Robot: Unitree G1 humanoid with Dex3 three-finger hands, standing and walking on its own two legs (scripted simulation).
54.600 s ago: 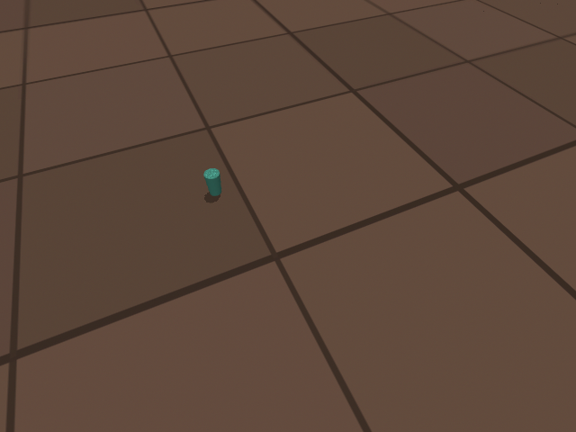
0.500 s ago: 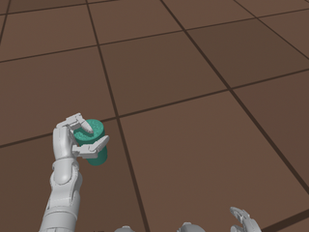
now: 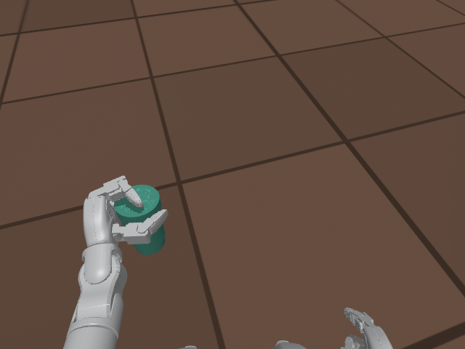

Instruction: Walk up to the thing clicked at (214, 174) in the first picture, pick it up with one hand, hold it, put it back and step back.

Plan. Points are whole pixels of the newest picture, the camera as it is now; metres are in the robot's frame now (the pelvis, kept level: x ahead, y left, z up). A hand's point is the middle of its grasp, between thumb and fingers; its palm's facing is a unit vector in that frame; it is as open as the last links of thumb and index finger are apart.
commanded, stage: hold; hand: left
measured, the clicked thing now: (144, 222) +0.34 +0.17 +0.00
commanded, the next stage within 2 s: crouch in 1.92 s
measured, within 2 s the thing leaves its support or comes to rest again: neither
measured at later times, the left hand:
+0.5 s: hand (136, 211) +0.33 +0.17 +0.06, palm faces +0.22 -0.98 -0.01, open 6.2 cm
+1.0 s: hand (134, 210) +0.33 +0.17 +0.06, palm faces +0.22 -0.98 -0.01, open 6.3 cm
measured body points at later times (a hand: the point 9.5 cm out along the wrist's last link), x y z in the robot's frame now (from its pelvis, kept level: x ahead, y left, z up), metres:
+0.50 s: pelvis +0.00 +0.00 +0.00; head +0.03 +0.00 +0.45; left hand +0.31 +0.22 +0.06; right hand +0.12 -0.24 -0.11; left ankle +0.00 +0.13 -0.70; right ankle +0.02 -0.13 -0.70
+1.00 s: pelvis +0.00 +0.00 +0.00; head +0.03 +0.01 +0.45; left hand +0.31 +0.22 +0.07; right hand +0.13 -0.24 -0.11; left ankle +0.00 +0.13 -0.70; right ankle +0.02 -0.13 -0.70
